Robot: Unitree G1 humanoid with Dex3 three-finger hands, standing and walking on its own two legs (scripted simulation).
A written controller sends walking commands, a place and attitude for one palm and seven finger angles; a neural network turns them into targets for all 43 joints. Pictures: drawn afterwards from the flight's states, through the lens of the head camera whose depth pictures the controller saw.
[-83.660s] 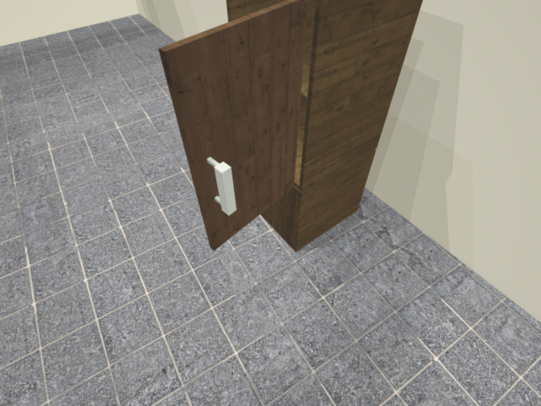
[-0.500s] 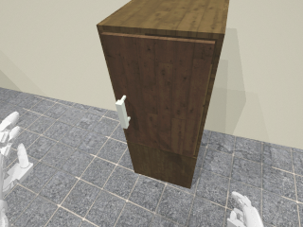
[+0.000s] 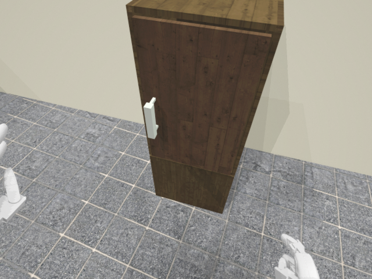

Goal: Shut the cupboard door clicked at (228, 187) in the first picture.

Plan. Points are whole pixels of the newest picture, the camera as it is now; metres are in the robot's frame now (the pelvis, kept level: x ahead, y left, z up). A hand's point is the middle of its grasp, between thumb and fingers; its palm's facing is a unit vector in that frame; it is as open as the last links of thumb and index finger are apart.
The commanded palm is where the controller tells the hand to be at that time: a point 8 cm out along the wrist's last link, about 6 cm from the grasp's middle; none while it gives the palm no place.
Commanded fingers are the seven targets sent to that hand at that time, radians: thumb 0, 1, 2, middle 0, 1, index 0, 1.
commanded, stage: step back with the hand held close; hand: left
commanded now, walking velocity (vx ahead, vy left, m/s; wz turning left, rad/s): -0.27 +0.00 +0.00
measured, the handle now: (152, 118) +0.65 +0.16 -0.07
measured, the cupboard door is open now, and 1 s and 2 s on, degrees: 0 0 0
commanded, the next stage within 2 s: stop stepping back and stand still in 0.94 s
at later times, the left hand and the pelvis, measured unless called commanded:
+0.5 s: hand out of the picture +0.15 +0.28 +0.18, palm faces +0.45 -0.75 -0.49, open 7.4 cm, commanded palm +0.08 +0.30 +0.18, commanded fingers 0.00 0.90 0.90 -0.20 -0.30 -0.20 -0.30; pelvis -0.05 +0.00 -0.01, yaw +2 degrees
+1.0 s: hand out of the picture +0.06 +0.31 +0.18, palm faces +0.46 -0.80 -0.39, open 7.4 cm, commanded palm -0.01 +0.34 +0.18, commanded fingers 0.00 0.90 0.90 -0.20 -0.30 -0.20 -0.30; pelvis -0.13 +0.03 +0.00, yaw +3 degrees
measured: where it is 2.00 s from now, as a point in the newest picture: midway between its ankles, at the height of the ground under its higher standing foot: outside the picture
